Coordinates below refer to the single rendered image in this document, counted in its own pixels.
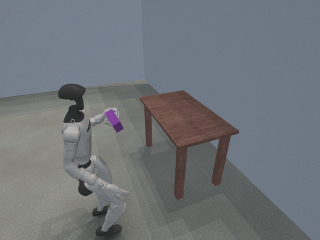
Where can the robot left hand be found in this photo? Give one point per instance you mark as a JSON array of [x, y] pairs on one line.
[[106, 120]]

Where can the robot head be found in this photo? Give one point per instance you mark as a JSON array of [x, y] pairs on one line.
[[74, 92]]

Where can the table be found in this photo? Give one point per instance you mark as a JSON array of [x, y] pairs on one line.
[[187, 123]]

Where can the sponge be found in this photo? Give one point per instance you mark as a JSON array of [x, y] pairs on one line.
[[114, 120]]

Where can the left robot forearm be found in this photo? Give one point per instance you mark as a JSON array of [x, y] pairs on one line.
[[98, 119]]

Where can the robot right hand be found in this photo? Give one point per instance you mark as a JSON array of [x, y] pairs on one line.
[[111, 190]]

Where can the right robot forearm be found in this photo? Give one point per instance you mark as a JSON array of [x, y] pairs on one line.
[[85, 176]]

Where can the right robot upper arm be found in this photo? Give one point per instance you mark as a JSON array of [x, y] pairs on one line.
[[71, 138]]

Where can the humanoid robot torso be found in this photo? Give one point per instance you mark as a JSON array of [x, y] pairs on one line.
[[84, 147]]

